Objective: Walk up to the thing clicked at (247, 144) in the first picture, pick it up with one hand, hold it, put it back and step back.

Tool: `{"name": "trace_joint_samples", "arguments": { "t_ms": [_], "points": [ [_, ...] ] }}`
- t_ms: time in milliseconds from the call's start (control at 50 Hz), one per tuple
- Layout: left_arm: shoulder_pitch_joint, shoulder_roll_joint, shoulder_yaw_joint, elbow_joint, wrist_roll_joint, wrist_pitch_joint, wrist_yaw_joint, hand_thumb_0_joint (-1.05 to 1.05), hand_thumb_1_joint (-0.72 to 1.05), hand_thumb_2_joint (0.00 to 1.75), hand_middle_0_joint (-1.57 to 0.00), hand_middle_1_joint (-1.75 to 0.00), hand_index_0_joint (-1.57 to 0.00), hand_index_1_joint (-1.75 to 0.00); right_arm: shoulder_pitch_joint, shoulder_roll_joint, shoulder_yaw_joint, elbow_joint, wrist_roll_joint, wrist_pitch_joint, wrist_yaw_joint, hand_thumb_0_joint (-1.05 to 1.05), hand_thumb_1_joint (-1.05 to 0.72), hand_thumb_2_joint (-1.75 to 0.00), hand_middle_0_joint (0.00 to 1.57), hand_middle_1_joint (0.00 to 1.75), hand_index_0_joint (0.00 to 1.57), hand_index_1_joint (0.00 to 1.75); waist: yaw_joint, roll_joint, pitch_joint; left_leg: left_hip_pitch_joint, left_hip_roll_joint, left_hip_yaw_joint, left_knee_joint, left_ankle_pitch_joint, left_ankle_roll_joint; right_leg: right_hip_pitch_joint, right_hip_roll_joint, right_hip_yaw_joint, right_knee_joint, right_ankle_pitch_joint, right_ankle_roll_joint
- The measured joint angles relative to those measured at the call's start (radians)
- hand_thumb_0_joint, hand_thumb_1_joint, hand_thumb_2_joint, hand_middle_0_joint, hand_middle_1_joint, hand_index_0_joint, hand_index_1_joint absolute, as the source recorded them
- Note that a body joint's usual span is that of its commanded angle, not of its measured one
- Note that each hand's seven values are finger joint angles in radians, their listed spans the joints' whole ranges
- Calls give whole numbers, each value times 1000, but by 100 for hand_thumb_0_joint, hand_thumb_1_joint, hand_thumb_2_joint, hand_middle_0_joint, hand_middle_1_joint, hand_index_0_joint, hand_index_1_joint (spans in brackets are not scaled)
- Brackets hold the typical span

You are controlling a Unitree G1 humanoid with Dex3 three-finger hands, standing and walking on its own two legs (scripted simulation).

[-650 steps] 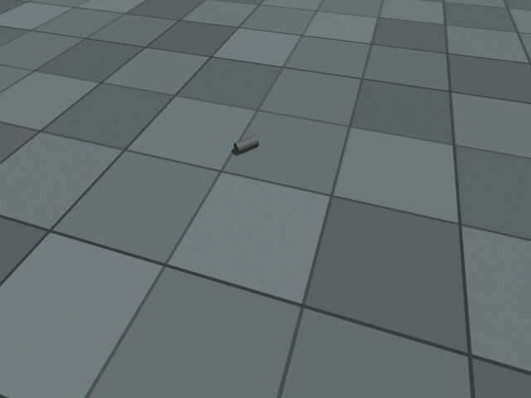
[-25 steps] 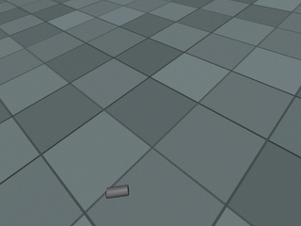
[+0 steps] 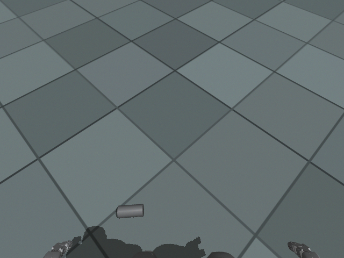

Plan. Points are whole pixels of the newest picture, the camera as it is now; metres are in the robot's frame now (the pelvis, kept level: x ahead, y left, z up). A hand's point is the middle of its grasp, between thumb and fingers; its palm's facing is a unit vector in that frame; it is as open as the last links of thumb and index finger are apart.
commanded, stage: walk up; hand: left
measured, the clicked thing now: (130, 210) +0.40 +0.26 -0.73
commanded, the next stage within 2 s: stand in 1.80 s
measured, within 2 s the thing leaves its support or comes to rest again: neither
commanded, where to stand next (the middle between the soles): +0.02 +0.03 m, yaw -1 degrees
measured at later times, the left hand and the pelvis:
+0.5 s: hand out of the picture +0.08 +0.30 -0.15, palm faces -0.04 -0.93 -0.37, open 7.4 cm; pelvis -0.01 +0.03 +0.00, yaw -1 degrees
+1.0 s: hand out of the picture +0.05 +0.28 -0.13, palm faces -0.03 -0.94 -0.35, open 7.4 cm; pelvis -0.02 +0.02 +0.02, yaw -1 degrees
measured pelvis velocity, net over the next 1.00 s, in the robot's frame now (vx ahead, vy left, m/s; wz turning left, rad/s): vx -0.02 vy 0.02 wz -0.03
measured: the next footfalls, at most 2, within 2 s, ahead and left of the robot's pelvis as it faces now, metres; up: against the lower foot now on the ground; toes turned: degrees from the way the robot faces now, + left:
none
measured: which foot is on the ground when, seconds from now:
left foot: down 0.00-1.00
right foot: down 0.00-1.00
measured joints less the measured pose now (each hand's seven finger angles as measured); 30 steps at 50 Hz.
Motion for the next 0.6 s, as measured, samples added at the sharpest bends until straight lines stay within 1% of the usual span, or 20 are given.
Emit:
{"name": "trace_joint_samples", "arguments": {
  "t_ms": [40,60,80,100,120,140,200,240,280,300,320,340,360,380,420,440,460,480,520,600],
  "points": [
    [-2,3,-1,5,2,-6,0,0,90,90,-21,-30,-20,-30,-20,0,4,-8,2,5,-1,1,-90,-89,21,30,20,30,2,4,-7,-6,3,7,18,-12,-4,18,-3,-14,-75,74,7],
    [0,4,0,10,5,-10,1,0,90,90,-21,-30,-20,-30,-30,-1,6,-11,5,9,0,1,-90,-89,21,30,20,30,5,7,-11,-10,4,12,35,-23,-6,36,-3,-23,-134,130,10],
    [1,4,1,17,10,-14,3,0,90,90,-21,-30,-20,-30,-40,-4,6,-12,9,13,1,1,-90,-89,21,30,20,30,8,13,-12,-15,8,16,56,-36,-9,53,0,-25,-184,210,15],
    [0,-5,2,29,17,-17,5,0,90,90,-21,-30,-20,-30,-51,-10,3,-10,14,17,1,1,-90,-89,21,30,20,30,6,35,-8,-16,19,9,76,-48,-13,64,12,-32,-193,231,23],
    [3,-12,0,36,24,-19,6,0,90,90,-21,-30,-20,-30,-57,-14,0,-6,21,23,1,1,-90,-89,21,30,20,30,2,55,-10,-19,26,0,90,-50,-12,70,20,-40,-195,227,28],
    [10,-16,-3,39,28,-21,3,0,90,90,-21,-30,-20,-30,-60,-17,-1,-4,25,29,0,1,-90,-89,21,30,20,30,2,62,-18,-27,20,-7,108,-63,-6,67,18,-40,-192,220,29],
    [34,-17,-7,39,42,-23,-4,0,90,90,-21,-30,-20,-30,-63,-24,-7,2,22,44,2,1,-90,-89,21,30,20,30,12,49,-33,-49,-20,-5,231,-222,7,50,-13,-17,-179,210,28],
    [41,-17,-6,37,49,-27,-4,0,90,90,-21,-30,-20,-30,-61,-35,-11,5,24,40,6,1,-90,-89,20,30,20,30,11,47,-33,-45,-25,-10,247,-253,13,42,-29,-11,-186,218,36],
    [42,-12,-6,35,52,-29,-4,0,90,90,-21,-30,-20,-30,-55,-45,-15,12,24,31,9,1,-90,-89,20,30,20,30,10,46,-27,-17,-11,-12,178,-225,13,30,-39,-10,-187,223,50],
    [40,-8,-6,32,51,-28,-4,0,90,90,-21,-30,-20,-30,-50,-49,-17,18,24,24,9,1,-90,-89,20,30,20,30,8,45,-24,9,-3,-13,104,-178,12,22,-43,-11,-180,222,58],
    [37,-2,-6,31,47,-24,-6,0,90,90,-21,-31,-20,-30,-46,-50,-19,26,21,16,7,1,-90,-89,20,30,20,30,6,42,-20,36,2,-12,26,-85,2,12,-48,-12,-164,215,66],
    [25,7,-3,34,42,-17,-7,0,90,90,-21,-30,-20,-30,-46,-40,-21,40,17,8,4,1,-90,-89,20,30,20,30,10,15,-3,52,-15,0,2,-47,-11,8,-67,0,-143,208,71],
    [16,14,0,37,35,-7,-6,0,90,90,-21,-30,-20,-30,-43,-28,-19,53,11,3,1,1,-90,-89,20,30,20,30,18,-10,9,65,-28,15,-10,-41,-16,3,-79,17,-128,212,64],
    [12,16,1,41,28,1,-6,0,90,90,-21,-30,-20,-30,-35,-19,-14,63,9,-1,1,1,-90,-89,20,30,20,30,21,-19,10,70,-28,20,-14,-44,-17,1,-73,28,-125,203,51],
    [7,17,-1,54,24,10,-9,0,90,90,-21,-30,-20,-30,-15,-6,-2,81,10,-5,4,1,-90,-89,20,30,20,30,13,-16,-3,67,-14,7,-9,-51,-15,17,-45,18,-141,140,30],
    [7,20,-2,62,24,9,-12,0,90,90,-21,-30,-20,-30,-7,0,4,91,11,-3,5,1,-90,-89,20,30,20,30,13,-19,-12,69,-10,5,-9,-53,-16,36,-38,11,-178,168,22],
    [10,22,-2,69,23,5,-15,0,90,90,-21,-30,-20,-30,-3,5,10,100,13,1,5,1,-90,-89,20,30,20,30,15,-26,-19,73,-8,10,-9,-55,-17,49,-37,13,-212,251,27],
    [10,20,-2,78,22,1,-17,0,90,90,-21,-30,-20,-30,-5,8,14,109,15,3,4,1,-90,-89,20,30,20,30,14,-26,-21,78,-3,12,-6,-57,-19,58,-34,15,-223,273,45],
    [9,9,-7,97,19,-1,-20,0,90,90,-21,-30,-20,-30,-9,10,18,122,20,3,1,1,-90,-89,21,30,20,30,5,-18,-28,93,3,9,-15,-53,-19,81,-29,11,-247,273,68],
    [-1,-11,-20,130,19,9,-30,0,90,90,-21,-30,-20,-30,-15,18,25,148,19,-2,1,1,-90,-89,21,30,20,30,1,-16,-61,124,0,15,-75,-20,-17,109,-34,15,-301,296,71]
  ]
}}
